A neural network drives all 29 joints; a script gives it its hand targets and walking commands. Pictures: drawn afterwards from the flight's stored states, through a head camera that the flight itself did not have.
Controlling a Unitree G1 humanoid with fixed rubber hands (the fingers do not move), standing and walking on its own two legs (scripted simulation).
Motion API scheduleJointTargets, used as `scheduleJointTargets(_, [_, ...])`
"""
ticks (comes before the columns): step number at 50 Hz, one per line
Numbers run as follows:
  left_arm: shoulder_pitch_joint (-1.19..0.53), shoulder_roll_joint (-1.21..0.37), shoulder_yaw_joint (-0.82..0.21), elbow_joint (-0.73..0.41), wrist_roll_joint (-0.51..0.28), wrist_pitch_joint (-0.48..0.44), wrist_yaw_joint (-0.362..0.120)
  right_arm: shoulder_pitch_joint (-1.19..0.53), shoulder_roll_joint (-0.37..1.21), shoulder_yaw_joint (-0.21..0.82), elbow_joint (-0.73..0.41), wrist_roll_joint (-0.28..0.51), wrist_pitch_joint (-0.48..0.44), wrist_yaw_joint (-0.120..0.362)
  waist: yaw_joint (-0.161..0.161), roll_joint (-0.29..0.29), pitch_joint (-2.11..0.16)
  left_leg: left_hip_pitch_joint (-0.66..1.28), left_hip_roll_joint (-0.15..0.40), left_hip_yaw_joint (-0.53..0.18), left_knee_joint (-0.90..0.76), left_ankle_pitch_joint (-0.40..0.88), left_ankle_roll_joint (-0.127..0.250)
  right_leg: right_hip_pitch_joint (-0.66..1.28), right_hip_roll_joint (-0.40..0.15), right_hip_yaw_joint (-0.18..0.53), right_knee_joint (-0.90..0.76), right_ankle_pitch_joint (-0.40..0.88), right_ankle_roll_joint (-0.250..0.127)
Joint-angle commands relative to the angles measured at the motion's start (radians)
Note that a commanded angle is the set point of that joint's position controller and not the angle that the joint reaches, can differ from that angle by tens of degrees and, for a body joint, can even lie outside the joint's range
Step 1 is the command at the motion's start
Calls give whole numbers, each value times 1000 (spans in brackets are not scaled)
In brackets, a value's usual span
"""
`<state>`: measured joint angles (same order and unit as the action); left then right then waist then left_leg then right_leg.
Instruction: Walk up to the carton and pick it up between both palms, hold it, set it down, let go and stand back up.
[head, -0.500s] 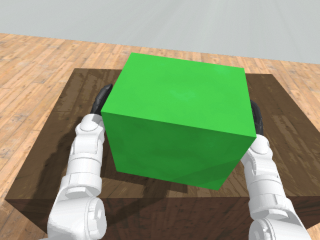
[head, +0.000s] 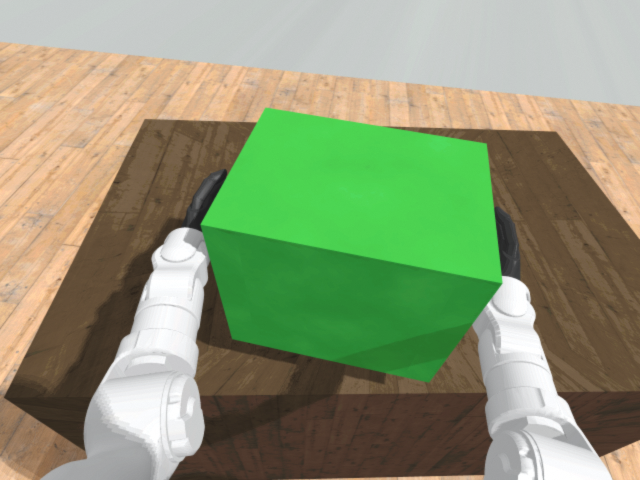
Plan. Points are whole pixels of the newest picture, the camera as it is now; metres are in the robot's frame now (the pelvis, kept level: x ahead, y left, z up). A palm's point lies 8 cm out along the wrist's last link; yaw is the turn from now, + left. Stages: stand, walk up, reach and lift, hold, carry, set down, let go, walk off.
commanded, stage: set down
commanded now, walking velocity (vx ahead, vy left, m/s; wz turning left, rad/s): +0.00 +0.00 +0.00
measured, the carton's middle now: (349, 248) +0.42 -0.02 +0.06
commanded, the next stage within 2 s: none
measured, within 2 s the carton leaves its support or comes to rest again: rests again in 1.22 s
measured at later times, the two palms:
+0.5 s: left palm (206, 238) +0.42 +0.18 +0.07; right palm (492, 286) +0.35 -0.20 +0.06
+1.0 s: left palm (211, 243) +0.44 +0.18 +0.04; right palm (482, 295) +0.36 -0.20 +0.04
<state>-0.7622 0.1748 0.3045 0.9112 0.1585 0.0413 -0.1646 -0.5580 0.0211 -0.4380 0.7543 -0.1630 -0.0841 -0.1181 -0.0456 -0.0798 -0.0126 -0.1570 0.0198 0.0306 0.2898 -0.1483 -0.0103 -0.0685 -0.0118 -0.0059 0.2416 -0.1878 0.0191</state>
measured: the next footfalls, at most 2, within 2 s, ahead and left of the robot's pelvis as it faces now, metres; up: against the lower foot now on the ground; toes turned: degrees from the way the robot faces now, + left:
none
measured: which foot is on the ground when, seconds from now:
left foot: down 0.00-1.00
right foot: down 0.00-1.00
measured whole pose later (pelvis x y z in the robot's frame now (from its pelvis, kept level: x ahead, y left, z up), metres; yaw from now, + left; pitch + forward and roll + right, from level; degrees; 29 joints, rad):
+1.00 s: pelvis +0.00 +0.01 -0.01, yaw -1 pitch +12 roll -1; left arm -0.94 0.27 0.25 1.39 0.11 -0.26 -0.15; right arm -0.62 0.07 -0.60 0.91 -0.29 -0.23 -0.11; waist -0.08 -0.06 -0.10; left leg -0.43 0.02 0.04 0.38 -0.16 0.00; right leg -0.34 -0.01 0.00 0.31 -0.18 0.03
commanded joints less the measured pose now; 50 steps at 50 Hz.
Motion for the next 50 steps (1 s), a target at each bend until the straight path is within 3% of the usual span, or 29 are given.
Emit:
scheduleJointTargets(1, [-610, -490, -250, -113, -3, -54, -87, -728, 445, 413, -196, -11, -116, 121, -14, 90, -494, 258, -27, 78, 52, 416, -43, 150, 25, -77, 61, 570, 47])
scheduleJointTargets(8, [-624, -476, -235, -78, 6, -91, -79, -730, 460, 407, -195, -21, -133, 127, 3, 113, -537, 264, -22, 77, 68, 454, -47, 118, 27, -79, 64, 557, 39])
scheduleJointTargets(15, [-682, -478, -264, -37, -19, -160, -61, -743, 469, 386, -164, -44, -167, 134, -4, 137, -618, 282, -9, 69, 94, 498, -62, 53, 30, -81, 64, 530, 26])
scheduleJointTargets(21, [-734, -461, -246, 59, -33, -214, -72, -760, 489, 363, -116, -70, -178, 127, -18, 114, -611, 216, -12, 69, 86, 421, -48, 61, 17, -67, 78, 545, 34])
scheduleJointTargets(36, [-811, -405, -158, 266, -17, -295, -84, -782, 488, 228, 5, -145, -176, 136, -31, 127, -577, 164, 1, 66, 77, 265, -38, -68, 5, -69, 70, 354, 16])
scheduleJointTargets(39, [-830, -393, -146, 284, -13, -312, -84, -787, 496, 213, 11, -161, -178, 138, -30, 133, -598, 150, 1, 67, 83, 259, -37, -74, 2, -70, 83, 363, 19])
scheduleJointTargets(47, [-833, -415, -178, 310, -21, -380, -61, -785, 508, 221, 47, -171, -235, 149, -28, 184, -747, 216, 14, 51, 161, 463, -67, -138, 17, -81, 110, 465, 1])
scheduleJointTargets(50, [-816, -414, -185, 332, -22, -406, -58, -780, 511, 234, 64, -168, -256, 150, -28, 176, -765, 208, 14, 44, 182, 510, -65, -139, 17, -78, 123, 515, 2])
